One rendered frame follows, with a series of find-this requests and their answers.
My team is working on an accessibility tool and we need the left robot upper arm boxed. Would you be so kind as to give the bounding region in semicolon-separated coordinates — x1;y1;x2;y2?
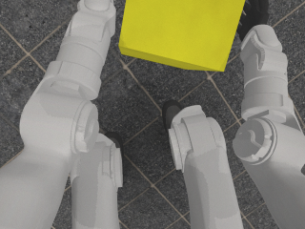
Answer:
0;92;99;229

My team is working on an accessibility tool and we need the robot right hand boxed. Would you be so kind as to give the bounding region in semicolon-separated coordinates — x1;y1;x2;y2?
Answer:
236;0;270;42

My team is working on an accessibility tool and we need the carton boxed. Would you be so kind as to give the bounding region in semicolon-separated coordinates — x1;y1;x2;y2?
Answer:
118;0;246;72

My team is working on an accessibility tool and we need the robot foot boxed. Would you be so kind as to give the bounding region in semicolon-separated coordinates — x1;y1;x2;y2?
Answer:
162;99;182;149
104;132;124;179

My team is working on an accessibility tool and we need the left robot foot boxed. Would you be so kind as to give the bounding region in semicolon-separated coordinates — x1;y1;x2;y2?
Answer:
104;132;124;179

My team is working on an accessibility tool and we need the right robot forearm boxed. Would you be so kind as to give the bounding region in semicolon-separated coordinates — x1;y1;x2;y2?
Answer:
240;24;303;134

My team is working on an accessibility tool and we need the left robot forearm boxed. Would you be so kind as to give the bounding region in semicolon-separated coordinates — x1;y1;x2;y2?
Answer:
19;0;116;138

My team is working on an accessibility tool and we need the right robot upper arm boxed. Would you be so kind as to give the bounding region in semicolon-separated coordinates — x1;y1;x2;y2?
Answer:
233;117;305;229

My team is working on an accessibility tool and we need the right robot foot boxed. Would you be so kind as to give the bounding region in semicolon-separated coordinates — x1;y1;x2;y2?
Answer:
162;99;182;149

